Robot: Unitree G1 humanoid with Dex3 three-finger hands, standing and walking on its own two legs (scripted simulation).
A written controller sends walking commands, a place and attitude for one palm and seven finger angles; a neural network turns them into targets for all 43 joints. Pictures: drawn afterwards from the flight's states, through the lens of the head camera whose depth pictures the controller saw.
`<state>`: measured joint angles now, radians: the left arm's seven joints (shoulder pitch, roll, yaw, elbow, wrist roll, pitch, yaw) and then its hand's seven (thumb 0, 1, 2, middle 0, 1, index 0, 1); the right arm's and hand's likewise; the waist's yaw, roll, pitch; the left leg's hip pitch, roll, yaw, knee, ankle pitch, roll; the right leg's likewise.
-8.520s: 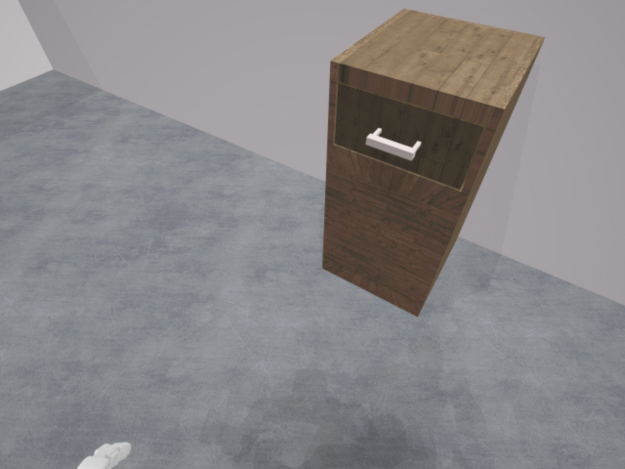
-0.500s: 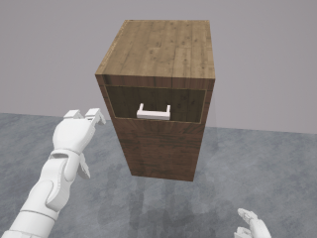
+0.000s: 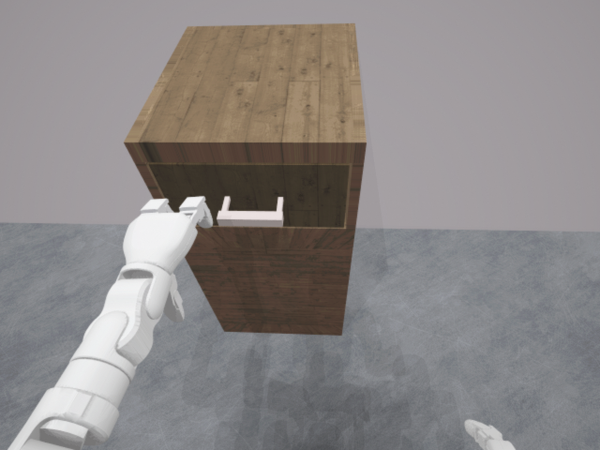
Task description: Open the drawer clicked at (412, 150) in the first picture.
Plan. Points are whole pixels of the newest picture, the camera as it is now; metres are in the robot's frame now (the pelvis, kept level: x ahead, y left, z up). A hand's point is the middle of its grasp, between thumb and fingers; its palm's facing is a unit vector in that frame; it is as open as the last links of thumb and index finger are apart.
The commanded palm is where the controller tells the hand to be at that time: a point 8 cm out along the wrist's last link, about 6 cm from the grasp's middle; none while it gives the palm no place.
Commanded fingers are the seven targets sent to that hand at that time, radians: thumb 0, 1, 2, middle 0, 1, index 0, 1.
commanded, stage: move the hooked fingers above the handle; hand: left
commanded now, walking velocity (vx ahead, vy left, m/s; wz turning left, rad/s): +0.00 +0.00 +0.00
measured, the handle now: (252, 210) +0.53 +0.15 -0.06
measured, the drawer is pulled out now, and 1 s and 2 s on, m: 0.00 0.00 0.00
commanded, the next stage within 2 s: none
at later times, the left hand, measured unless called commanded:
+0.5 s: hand (222, 232) +0.42 +0.16 +0.02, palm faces -0.01 -0.08 -1.00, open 13.8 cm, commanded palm +0.41 +0.18 +0.08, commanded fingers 0.00 -0.50 0.30 -0.30 -1.20 -0.30 -1.20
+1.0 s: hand (260, 210) +0.48 +0.11 +0.00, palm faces +0.03 -0.06 -1.00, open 13.8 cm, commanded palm +0.46 +0.14 +0.05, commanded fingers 0.00 -0.50 0.30 -0.30 -1.20 -0.30 -1.20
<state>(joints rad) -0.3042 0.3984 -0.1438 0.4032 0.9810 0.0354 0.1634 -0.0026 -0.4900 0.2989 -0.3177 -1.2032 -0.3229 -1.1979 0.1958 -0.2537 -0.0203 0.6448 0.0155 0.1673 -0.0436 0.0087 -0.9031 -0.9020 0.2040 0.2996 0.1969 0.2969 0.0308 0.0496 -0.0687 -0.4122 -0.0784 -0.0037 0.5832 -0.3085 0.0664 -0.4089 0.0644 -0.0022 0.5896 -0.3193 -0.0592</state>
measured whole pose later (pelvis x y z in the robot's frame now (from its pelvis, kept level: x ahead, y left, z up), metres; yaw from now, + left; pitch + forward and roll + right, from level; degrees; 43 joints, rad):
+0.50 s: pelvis +0.01 -0.01 -0.01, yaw +0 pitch +13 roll +0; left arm -0.52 0.31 -0.19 0.67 1.04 0.02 0.28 0.00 -0.49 0.30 -0.32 -1.20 -0.32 -1.20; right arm 0.21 -0.24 -0.05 0.66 0.01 0.17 -0.03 0.01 -0.90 -0.90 0.20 0.30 0.20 0.30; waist -0.01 0.04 -0.13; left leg -0.53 -0.07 -0.01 0.67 -0.36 0.06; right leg -0.53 0.07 -0.01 0.67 -0.37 -0.07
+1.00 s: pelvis +0.00 +0.01 -0.02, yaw -1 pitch +19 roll -1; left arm -0.86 0.24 -0.15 1.10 1.07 0.13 0.46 0.00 -0.49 0.30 -0.32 -1.20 -0.32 -1.20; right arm 0.32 -0.24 -0.05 0.71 -0.01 0.14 -0.01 0.00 -0.90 -0.90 0.20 0.30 0.20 0.30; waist -0.13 0.06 -0.16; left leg -0.72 -0.06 0.02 0.77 -0.38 0.07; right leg -0.71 0.08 0.01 0.76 -0.37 -0.05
